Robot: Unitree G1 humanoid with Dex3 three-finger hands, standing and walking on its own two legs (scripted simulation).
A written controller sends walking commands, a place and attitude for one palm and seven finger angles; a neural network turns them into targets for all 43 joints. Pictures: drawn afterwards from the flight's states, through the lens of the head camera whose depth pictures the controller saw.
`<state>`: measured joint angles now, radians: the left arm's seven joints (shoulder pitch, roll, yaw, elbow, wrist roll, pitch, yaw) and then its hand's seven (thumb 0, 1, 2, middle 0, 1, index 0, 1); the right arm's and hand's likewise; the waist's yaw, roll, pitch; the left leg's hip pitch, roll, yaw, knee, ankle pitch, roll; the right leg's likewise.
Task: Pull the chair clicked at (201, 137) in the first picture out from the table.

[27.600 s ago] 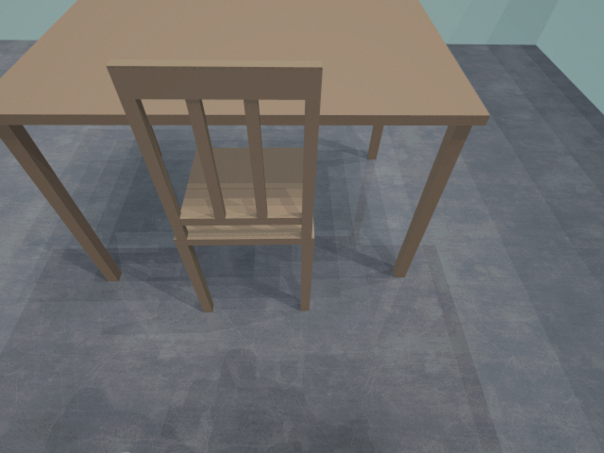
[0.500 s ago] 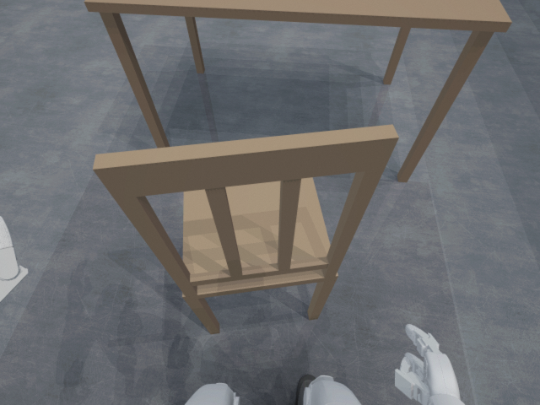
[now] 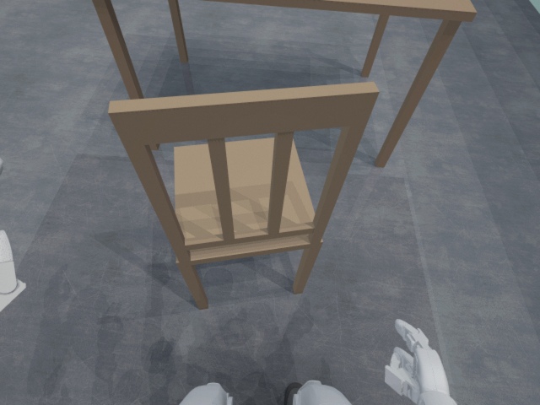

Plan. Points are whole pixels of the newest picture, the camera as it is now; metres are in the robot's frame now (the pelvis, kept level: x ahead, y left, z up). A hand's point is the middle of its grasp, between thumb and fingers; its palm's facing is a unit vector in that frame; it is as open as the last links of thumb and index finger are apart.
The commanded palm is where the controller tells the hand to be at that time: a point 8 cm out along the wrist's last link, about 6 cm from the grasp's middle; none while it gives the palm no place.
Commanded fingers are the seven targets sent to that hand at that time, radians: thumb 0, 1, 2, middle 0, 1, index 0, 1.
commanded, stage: stop stepping back and stand still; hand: left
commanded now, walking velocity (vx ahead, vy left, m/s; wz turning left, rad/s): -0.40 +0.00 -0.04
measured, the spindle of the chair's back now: (223, 196) +0.48 +0.10 -0.07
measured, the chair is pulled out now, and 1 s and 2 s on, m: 0.57 0.57 0.57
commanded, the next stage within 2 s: let the arm hang, fingers relaxed in 1.64 s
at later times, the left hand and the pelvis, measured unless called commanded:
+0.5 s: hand out of the picture +0.09 +0.27 +0.14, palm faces +0.31 -0.83 -0.46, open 7.4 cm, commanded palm +0.04 +0.32 +0.19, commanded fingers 0.00 0.90 0.90 -0.20 -0.30 -0.20 -0.30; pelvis -0.12 +0.03 -0.03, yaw -3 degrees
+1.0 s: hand out of the picture +0.01 +0.31 +0.14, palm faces +0.27 -0.84 -0.46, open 7.4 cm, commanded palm -0.03 +0.35 +0.19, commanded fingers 0.00 0.90 0.90 -0.20 -0.30 -0.20 -0.30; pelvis -0.21 +0.07 -0.03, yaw -8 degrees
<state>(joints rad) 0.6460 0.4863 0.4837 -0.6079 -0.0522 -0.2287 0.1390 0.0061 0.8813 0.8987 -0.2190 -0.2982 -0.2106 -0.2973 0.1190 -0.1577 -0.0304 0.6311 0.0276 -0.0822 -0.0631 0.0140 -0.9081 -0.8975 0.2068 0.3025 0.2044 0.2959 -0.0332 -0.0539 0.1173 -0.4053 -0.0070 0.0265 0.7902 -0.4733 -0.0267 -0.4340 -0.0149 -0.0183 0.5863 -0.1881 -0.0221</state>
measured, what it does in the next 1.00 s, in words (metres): walks backwards: left foot, then right foot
